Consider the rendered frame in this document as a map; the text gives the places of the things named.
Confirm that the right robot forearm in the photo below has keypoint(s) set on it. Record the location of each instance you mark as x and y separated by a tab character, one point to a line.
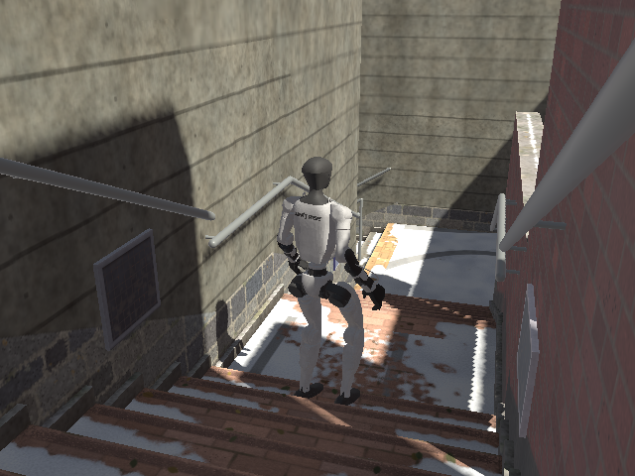
357	273

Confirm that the robot right foot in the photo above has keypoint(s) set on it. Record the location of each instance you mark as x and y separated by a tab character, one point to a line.
354	395

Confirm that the right robot hand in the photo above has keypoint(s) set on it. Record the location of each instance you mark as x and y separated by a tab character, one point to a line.
376	296

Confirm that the left robot upper arm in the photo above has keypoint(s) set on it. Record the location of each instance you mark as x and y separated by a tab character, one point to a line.
285	237

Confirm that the robot right shin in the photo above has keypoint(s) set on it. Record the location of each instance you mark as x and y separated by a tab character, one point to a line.
351	357

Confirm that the right robot upper arm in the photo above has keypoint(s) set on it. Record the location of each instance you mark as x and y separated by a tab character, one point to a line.
342	217

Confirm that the left robot forearm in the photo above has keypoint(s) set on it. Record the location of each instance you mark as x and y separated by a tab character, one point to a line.
290	251

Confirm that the left robot hand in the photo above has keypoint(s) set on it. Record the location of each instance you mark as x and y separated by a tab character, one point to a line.
302	263

